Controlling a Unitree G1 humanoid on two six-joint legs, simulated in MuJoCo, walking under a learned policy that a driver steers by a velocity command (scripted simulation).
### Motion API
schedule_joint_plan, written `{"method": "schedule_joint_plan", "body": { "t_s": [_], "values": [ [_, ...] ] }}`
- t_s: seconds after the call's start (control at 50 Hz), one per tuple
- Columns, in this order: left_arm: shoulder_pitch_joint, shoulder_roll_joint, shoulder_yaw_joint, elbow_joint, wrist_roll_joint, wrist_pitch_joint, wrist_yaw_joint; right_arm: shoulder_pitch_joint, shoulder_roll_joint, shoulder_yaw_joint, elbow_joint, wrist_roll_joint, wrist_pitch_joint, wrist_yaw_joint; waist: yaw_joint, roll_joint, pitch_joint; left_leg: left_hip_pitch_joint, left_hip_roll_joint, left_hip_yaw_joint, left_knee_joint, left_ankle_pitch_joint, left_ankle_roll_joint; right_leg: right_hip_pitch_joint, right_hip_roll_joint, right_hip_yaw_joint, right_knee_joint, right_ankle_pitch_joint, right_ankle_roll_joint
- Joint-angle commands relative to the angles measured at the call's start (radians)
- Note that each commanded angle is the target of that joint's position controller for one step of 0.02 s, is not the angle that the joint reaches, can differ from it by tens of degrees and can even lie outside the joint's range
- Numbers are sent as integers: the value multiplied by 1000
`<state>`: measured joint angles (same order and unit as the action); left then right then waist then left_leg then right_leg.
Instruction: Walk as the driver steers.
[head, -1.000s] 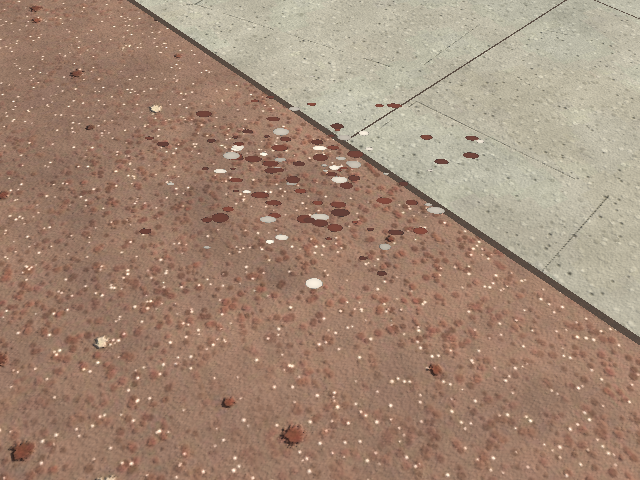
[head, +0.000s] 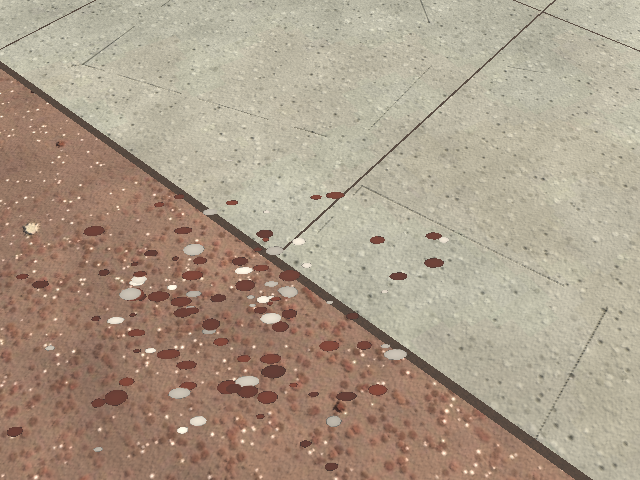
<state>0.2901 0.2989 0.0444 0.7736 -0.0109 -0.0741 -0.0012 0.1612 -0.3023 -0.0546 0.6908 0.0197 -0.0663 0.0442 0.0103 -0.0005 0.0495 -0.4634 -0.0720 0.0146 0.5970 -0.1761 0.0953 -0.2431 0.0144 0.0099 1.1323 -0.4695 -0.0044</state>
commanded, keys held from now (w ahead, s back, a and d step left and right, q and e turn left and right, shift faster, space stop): w+q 0.58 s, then w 0.20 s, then w+e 0.22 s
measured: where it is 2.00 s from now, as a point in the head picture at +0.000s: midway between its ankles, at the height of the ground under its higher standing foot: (259, 236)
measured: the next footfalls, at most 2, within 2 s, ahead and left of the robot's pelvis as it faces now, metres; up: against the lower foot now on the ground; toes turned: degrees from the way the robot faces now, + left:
right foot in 0.38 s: +0.41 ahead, -0.11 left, +0.00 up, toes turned +18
left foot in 0.88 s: +0.57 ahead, +0.24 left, +0.00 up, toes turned +27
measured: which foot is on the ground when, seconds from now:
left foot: down 0.00-0.40, up 0.42-0.86, down 0.88-1.00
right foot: up 0.00-0.36, down 0.38-0.90, up 0.92-1.00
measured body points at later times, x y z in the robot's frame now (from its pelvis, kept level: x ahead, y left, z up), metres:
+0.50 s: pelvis +0.29 -0.03 +0.01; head +0.31 -0.03 +0.46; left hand +0.38 +0.27 -0.07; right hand +0.45 -0.28 -0.11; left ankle +0.15 +0.06 -0.64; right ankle +0.37 -0.12 -0.72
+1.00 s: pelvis +0.52 +0.11 +0.01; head +0.54 +0.14 +0.46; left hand +0.43 +0.38 -0.12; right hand +0.79 -0.04 -0.07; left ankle +0.53 +0.22 -0.72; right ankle +0.48 -0.08 -0.63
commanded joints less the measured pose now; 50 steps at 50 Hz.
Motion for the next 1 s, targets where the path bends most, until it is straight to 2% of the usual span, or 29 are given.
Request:
{"method": "schedule_joint_plan", "body": {
  "t_s": [0.02, 0.04, 0.06, 0.1, 0.14, 0.2, 0.28, 0.32, 0.36, 0.38, 0.4, 0.42, 0.44, 0.46, 0.48, 0.5, 0.54, 0.64, 0.72, 0.8, 0.84, 0.86, 0.88, 0.9, 0.92, 0.94, 0.96, 0.98, 1.0],
  "values": [
    [-114, 130, 21, -143, 7, -70, -6, 146, -139, -44, -40, -3, -3, -17, -73, -10, -135, 518, 293, -500, -301, 64, 209, -503, -80, 89, 67, 96, -7],
    [-100, 135, 28, -144, 19, -62, -3, 113, -120, -35, -56, -15, -2, -22, -37, 13, -116, 425, 266, -448, -323, 163, 206, -431, -99, 92, 25, 124, 2],
    [-80, 129, 29, -144, 24, -51, -3, 94, -118, -34, -66, -18, 0, -24, -15, 33, -104, 371, 250, -427, -342, 214, 211, -395, -102, 87, -10, 134, 16],
    [-58, 103, 23, -137, 29, -31, 1, 87, -130, -38, -64, -12, -1, -33, 4, 41, -85, 281, 231, -363, -362, 298, 216, -366, -103, 61, -96, 153, 52],
    [-115, 76, 12, -153, 31, -22, 5, 98, -158, -46, -55, -7, 1, -45, -8, 45, -59, 212, 195, -303, -373, 306, 197, -351, -87, 39, -231, 260, 81],
    [-230, 49, 0, -174, 25, -28, 0, 134, -166, -50, -37, 1, 13, -58, -57, 73, -51, 164, 137, -257, -352, 209, 138, -264, -40, 31, -467, 488, 91],
    [-307, 81, 12, -194, 5, -43, -13, 195, -162, -51, -10, 10, 27, -63, -83, 91, -57, 243, 170, -357, -286, 96, 108, -214, -7, 67, -612, 530, 75],
    [-287, 108, 26, -190, 2, -51, -18, 190, -158, -53, -10, 8, 31, -66, -61, 112, -59, 302, 197, -422, -227, 83, 91, -190, -11, 85, -642, 459, 47],
    [-176, 132, 45, -161, 5, -59, -13, 165, -134, -47, -19, 3, 35, -64, 5, 124, -92, 297, 170, -431, -126, 125, 58, -36, -15, 62, -698, 425, -1],
    [-63, 168, 60, -149, 21, -64, -5, 163, -85, -29, -31, -5, 32, -59, 60, 82, -195, 236, 120, -379, 59, 101, 26, 170, -109, 135, -684, 398, -53],
    [58, 248, 80, -136, 40, -59, 2, 258, -17, -8, -53, -2, 25, -58, 57, -121, -345, -30, -11, -242, 385, -174, -43, 520, -331, 455, -703, 278, -175],
    [109, 243, 85, -102, 18, -44, -9, 309, -48, -4, -69, 15, 18, -57, 43, -338, -377, -263, -4, -188, 604, -434, -69, 602, -455, 806, -803, 10, -262],
    [59, 154, 63, -121, 8, -40, -7, 249, -139, -27, -51, 20, 21, -58, 66, -191, -240, -328, 57, -208, 689, -350, -79, 493, -416, 721, -839, -116, -225],
    [15, 120, 52, -125, 12, -32, -3, 161, -159, -35, -64, 10, 27, -58, 72, -116, -140, -327, 88, -169, 698, -269, -85, 375, -371, 559, -844, -30, -185],
    [-24, 101, 43, -122, 18, -28, -2, 120, -147, -36, -76, 0, 30, -57, 55, -78, -78, -302, 116, -155, 663, -210, -90, 268, -327, 442, -865, 100, -170],
    [-47, 80, 36, -114, 22, -28, 0, 105, -132, -39, -82, -2, 32, -52, 36, -90, -45, -274, 143, -153, 623, -170, -91, 203, -292, 355, -888, 195, -161],
    [-60, 71, 35, -99, 20, -35, 0, 120, -89, -34, -84, 9, 42, -44, 15, -124, -33, -221, 167, -126, 582, -136, -94, 135, -260, 238, -933, 289, -160],
    [-30, 120, 51, -44, 17, -42, -5, 43, -34, -14, -113, -3, 43, -37, 20, -65, -21, -249, 175, -119, 370, 7, -111, 150, -268, 89, -983, 479, -200],
    [-2, 148, 53, -5, -2, -29, -7, -82, -12, 2, -132, -4, 19, -14, 57, -53, 7, -166, 150, -47, 114, 167, -96, 156, -239, -20, -991, 525, -178],
    [72, 177, 59, 53, -24, -7, -8, -176, -28, 1, -170, -1, 10, 1, 66, -67, 32, -136, 130, -15, -9, 98, -58, 258, -290, -5, -955, 604, -166],
    [70, 197, 60, 70, -31, 8, -6, -123, -64, -17, -164, -7, 4, 0, 9, -91, -6, -10, 90, 12, -69, 34, -27, 286, -291, -1, -854, 827, -147],
    [55, 197, 56, 74, -34, 13, -3, 2, -98, -37, -126, -11, 2, -5, -69, -84, -80, 181, 61, 35, -122, 81, -2, 251, -257, -33, -713, 948, -123],
    [57, 169, 42, 70, -23, 9, -1, 159, -156, -65, -80, -16, 5, -18, -141, -70, -187, 452, 98, -3, -95, 123, 25, 114, -209, -59, -516, 876, -86],
    [113, 61, 5, 28, 5, -5, -8, 301, -267, -88, -66, -44, 12, -36, -153, 132, -374, 863, 392, -379, -71, 101, 147, -252, -92, -89, -118, 429, -18],
    [141, 47, -4, 44, -6, -21, -10, 310, -233, -76, -62, -34, 15, -38, -141, 234, -500, 905, 513, -696, -224, -3, 225, -400, 2, 56, 98, -118, 1],
    [68, 148, 29, 32, -38, -25, -13, 258, -166, -54, -59, -30, 12, -34, -149, 145, -345, 776, 475, -575, -257, -66, 179, -486, -52, 112, 168, -84, -7],
    [7, 143, 31, 11, -45, -24, -13, 198, -130, -42, -52, -22, 7, -33, -117, 134, -214, 642, 431, -428, -282, -60, 145, -512, -98, 79, 142, -4, -13],
    [-17, 127, 31, 10, -31, -17, -8, 137, -91, -31, -44, -20, 0, -29, -82, 102, -135, 515, 385, -331, -326, -29, 122, -485, -129, 68, 88, 72, -9],
    [-1, 118, 37, 20, -20, -3, -3, 89, -61, -24, -42, -23, -12, -26, -46, 126, -94, 423, 350, -251, -368, 13, 104, -430, -155, 76, 45, 135, -4]
  ]
}}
